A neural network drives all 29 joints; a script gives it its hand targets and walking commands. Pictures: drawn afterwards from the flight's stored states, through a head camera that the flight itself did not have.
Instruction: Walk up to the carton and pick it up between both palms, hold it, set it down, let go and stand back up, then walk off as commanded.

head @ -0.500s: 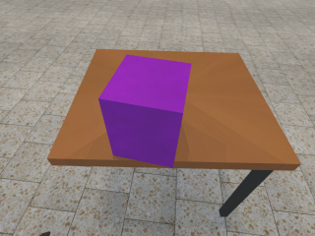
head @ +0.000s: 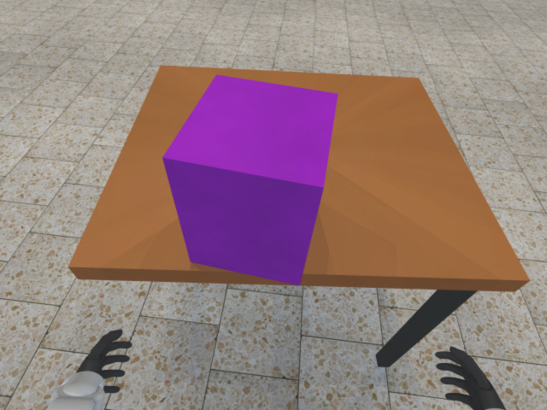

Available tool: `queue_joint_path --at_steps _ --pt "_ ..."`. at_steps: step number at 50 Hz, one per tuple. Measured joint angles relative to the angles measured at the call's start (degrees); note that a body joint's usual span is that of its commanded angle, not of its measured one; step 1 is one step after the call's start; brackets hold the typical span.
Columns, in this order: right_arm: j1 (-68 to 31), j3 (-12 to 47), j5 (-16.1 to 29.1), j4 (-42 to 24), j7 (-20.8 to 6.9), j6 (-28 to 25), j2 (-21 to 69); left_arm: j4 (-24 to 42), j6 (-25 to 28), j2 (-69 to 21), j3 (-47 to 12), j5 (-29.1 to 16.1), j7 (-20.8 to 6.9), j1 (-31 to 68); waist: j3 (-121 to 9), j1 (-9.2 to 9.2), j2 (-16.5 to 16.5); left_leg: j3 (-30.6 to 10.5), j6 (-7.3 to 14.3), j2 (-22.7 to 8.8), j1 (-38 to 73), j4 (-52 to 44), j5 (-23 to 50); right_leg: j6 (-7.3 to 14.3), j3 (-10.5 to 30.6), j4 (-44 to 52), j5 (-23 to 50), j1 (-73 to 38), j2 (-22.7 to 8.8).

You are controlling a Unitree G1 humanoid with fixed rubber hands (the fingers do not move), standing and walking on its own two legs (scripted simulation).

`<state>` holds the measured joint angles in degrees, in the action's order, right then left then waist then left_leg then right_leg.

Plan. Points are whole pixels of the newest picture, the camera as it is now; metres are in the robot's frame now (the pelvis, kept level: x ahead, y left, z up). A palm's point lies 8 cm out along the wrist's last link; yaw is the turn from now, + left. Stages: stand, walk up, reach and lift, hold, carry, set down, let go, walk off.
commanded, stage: reach and lift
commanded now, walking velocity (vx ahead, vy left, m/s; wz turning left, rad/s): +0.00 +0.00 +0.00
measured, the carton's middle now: (259, 183) +0.46 +0.03 +0.06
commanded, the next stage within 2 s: none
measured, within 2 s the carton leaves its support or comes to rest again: neither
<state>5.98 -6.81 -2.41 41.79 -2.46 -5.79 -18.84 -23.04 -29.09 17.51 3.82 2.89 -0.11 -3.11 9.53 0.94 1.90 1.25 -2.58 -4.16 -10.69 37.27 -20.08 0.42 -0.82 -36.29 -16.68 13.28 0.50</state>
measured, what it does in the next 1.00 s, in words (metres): stands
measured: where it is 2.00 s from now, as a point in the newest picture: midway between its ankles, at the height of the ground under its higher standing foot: outside the picture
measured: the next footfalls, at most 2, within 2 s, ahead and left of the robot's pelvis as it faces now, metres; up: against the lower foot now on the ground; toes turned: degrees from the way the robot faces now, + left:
none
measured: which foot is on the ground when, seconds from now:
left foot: down 0.00-1.00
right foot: down 0.00-1.00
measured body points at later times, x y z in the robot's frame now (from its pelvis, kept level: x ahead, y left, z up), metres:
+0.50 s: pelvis +0.04 +0.03 +0.02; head +0.03 +0.04 +0.47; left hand +0.21 +0.27 -0.04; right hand +0.19 -0.25 -0.03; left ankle +0.01 +0.14 -0.72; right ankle +0.04 -0.11 -0.72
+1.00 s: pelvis +0.02 +0.02 +0.02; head +0.01 +0.03 +0.47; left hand +0.20 +0.26 +0.01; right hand +0.18 -0.20 +0.02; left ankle +0.01 +0.14 -0.72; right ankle +0.04 -0.11 -0.72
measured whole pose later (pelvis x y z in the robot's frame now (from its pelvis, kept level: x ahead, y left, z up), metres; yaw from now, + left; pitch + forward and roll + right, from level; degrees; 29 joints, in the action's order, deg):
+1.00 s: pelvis +0.02 +0.02 +0.02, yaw -2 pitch -7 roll -1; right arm 28.2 -4.3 4.1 -0.1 4.9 2.3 -5.0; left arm -2.9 -11.1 16.5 0.2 -8.6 -1.8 -20.9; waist 5.2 -1.9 0.1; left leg 4.3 -0.9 -2.7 1.0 19.2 -13.2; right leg -1.2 1.6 -16.9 -8.4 1.7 -0.4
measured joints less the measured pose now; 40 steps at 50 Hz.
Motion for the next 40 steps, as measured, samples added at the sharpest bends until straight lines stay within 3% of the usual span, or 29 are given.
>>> queue_joint_path --at_steps 6,24,40 --pt "4.78 -0.14 0.87 -2.81 0.44 3.62 0.31 0.72 -0.08 0.76 0.88 1.16 -0.34 -3.30 -1.84 -0.46 1.32 0.78 0.31 0.37 5.92 -6.01 1.04 -0.33 0.51 5.21 0.73 -5.44 -0.25" --pt "9.90 -0.87 3.19 -12.79 0.03 1.47 4.18 10.07 8.46 -3.28 -1.02 -3.77 0.50 -12.10 -3.92 -1.39 -1.30 2.61 1.82 1.55 10.75 -15.14 4.22 -2.01 2.00 17.44 6.03 -11.28 -1.17" --pt "17.92 1.46 5.37 -31.89 4.93 5.63 9.41 15.04 14.17 -1.64 -1.74 -7.80 -1.53 -15.18 -4.44 -1.96 -1.32 2.95 1.65 1.56 13.44 -19.47 7.13 -1.81 2.24 20.43 8.28 -13.24 -1.04"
